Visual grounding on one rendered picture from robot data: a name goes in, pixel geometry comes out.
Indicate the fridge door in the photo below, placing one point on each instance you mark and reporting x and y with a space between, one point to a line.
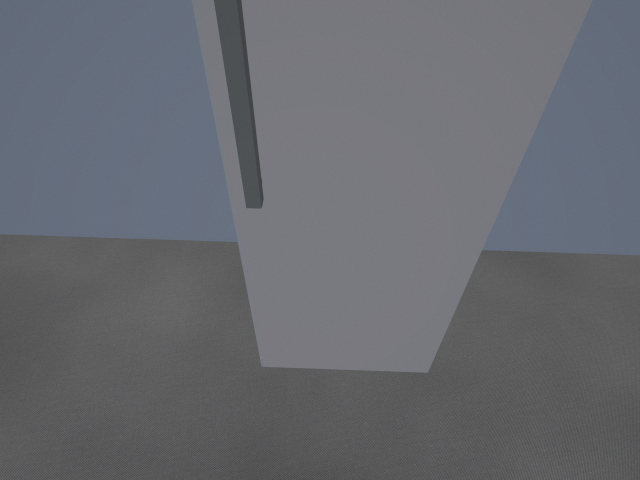
389 133

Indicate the handle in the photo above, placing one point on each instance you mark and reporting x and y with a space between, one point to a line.
230 22

